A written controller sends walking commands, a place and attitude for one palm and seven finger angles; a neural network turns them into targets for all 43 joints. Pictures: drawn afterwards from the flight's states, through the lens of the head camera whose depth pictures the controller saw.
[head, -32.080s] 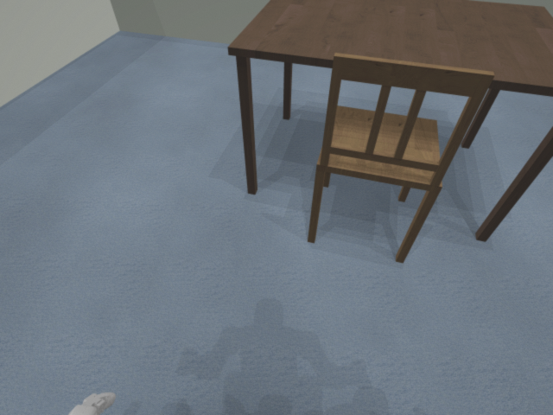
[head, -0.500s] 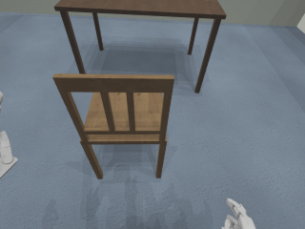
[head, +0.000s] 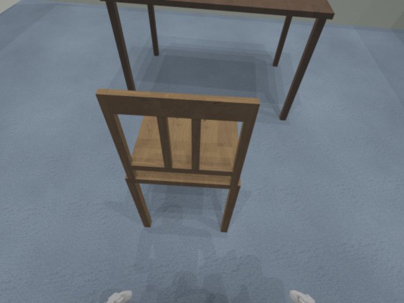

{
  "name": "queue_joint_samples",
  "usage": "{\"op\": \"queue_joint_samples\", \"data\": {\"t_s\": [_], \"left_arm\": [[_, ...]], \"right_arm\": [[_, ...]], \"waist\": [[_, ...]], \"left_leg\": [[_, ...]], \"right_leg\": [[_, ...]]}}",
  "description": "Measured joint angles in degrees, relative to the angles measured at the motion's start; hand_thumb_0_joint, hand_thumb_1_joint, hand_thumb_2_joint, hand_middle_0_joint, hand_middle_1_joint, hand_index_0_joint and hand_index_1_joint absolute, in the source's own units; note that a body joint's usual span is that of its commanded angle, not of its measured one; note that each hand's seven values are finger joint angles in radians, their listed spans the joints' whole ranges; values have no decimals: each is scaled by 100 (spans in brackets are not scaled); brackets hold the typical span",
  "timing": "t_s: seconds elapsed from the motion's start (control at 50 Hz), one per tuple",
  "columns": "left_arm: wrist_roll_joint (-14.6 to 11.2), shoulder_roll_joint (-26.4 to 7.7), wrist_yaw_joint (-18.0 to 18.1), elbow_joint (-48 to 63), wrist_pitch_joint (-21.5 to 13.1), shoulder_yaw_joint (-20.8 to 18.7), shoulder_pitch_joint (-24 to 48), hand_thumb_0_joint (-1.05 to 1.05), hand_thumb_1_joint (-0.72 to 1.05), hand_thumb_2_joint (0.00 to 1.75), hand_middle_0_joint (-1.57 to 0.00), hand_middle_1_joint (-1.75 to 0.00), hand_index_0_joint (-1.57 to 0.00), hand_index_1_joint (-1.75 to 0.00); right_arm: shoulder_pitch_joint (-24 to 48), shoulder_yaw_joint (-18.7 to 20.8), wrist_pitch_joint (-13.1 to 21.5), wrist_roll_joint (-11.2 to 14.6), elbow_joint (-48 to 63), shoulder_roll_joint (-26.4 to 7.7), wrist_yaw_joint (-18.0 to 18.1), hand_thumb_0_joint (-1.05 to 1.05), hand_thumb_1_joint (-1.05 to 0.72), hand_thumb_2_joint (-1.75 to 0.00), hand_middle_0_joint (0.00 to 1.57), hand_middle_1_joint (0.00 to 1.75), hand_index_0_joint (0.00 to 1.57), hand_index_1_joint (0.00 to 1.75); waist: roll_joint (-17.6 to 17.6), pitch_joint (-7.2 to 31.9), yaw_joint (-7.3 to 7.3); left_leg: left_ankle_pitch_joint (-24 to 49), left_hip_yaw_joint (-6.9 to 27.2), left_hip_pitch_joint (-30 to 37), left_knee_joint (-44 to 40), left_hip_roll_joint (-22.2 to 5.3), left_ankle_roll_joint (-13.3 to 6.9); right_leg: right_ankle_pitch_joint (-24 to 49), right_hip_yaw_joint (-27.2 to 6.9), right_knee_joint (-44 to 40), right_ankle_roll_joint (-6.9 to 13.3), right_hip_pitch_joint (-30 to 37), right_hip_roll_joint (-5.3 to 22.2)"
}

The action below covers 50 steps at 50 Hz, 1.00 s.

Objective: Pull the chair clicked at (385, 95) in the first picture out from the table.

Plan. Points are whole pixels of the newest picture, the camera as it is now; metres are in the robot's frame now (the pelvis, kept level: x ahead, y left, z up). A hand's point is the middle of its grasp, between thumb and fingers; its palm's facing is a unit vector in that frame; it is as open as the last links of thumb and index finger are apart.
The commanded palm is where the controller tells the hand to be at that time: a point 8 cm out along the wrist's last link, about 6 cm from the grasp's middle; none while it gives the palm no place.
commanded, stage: let the arm hang, fingers relaxed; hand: left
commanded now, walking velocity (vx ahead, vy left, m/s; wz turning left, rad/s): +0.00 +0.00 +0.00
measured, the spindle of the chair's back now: (165, 143) +0.56 +0.13 -0.10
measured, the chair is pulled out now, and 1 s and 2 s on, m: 0.68 0.68 0.68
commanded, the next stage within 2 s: look to check the result in 0.84 s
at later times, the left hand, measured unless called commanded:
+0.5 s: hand out of the picture -0.04 +0.17 -0.16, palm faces +0.01 -0.97 -0.23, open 7.4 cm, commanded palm none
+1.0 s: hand out of the picture -0.02 +0.13 -0.16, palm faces +0.02 -0.98 -0.17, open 7.4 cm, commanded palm none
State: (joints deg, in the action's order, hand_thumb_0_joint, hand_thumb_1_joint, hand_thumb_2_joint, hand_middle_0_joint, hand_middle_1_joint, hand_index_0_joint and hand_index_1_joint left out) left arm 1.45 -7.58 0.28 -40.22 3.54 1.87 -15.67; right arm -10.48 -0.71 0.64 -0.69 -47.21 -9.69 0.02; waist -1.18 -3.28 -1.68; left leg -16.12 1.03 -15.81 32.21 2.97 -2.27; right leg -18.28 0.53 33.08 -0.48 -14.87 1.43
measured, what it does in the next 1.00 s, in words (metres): stands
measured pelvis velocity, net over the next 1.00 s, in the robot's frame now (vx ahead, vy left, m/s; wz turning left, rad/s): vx -0.01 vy -0.02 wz -0.01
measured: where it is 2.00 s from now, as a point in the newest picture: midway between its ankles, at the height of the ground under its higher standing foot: outside the picture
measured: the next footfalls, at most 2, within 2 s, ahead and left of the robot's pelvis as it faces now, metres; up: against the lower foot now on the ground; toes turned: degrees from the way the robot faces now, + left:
none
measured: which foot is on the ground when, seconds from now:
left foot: down 0.00-1.00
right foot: down 0.00-1.00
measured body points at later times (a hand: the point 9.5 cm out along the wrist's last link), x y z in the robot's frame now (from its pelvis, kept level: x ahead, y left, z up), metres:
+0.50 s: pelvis -0.01 -0.01 +0.01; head +0.00 -0.02 +0.46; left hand -0.04 +0.22 -0.14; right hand -0.04 -0.22 -0.16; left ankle +0.01 +0.10 -0.73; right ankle -0.01 -0.13 -0.73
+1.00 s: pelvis -0.01 -0.02 +0.01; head +0.01 -0.03 +0.46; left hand -0.02 +0.18 -0.15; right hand -0.04 -0.22 -0.16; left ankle +0.01 +0.10 -0.73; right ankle -0.01 -0.13 -0.73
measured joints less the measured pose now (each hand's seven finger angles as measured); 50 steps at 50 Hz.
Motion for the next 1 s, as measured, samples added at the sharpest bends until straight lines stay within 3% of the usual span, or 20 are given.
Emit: {"op": "queue_joint_samples", "data": {"t_s": [0.04, 0.1, 0.32, 0.72, 1.0], "left_arm": [[-203, 63, 157, -251, -169, -219, 6, -4, 97, 89, -20, -30, -21, -30], [-130, -153, 163, -610, -234, -199, 78, -7, 101, 89, -21, -30, -21, -30], [-76, -445, 140, -1705, -152, -168, -251, -1, 93, 90, -20, -30, -20, -30], [-112, 210, 169, -2175, -295, 0, -338, 1, 91, 90, -20, -30, -20, -30], [-102, 153, 205, -2170, -317, -86, -260, 1, 91, 90, -20, -30, -20, -30]], "right_arm": [[-141, -40, -3, 12, -180, 100, 40, 1, -91, -90, 20, 30, 20, 30], [-265, 4, -19, 41, -439, 111, 130, 0, -93, -90, 20, 30, 20, 30], [-717, 65, -111, 24, -978, -104, 135, 0, -92, -90, 20, 30, 20, 30], [-1099, -11, -38, 56, -1530, 309, 201, 1, -91, -90, 20, 30, 19, 30], [-924, 24, -5, 61, -1492, 417, 244, 1, -91, -90, 20, 30, 19, 30]], "waist": [[-69, -62, 73], [-57, -113, 195], [315, 9, 171], [261, 51, 146], [255, 3, 156]], "left_leg": [[52, 94, 61, -104, -37, 56], [167, 150, 180, -276, -90, 90], [368, 90, 377, -591, -109, 74], [339, 38, 347, -563, -210, 181], [315, 84, 340, -540, -273, 245]], "right_leg": [[111, 92, -213, 2, 136, -37], [291, 145, -515, 38, 320, -93], [511, 83, -807, 40, 481, -106], [442, 29, -644, 157, 357, -205], [429, 74, -653, 220, 371, -269]]}}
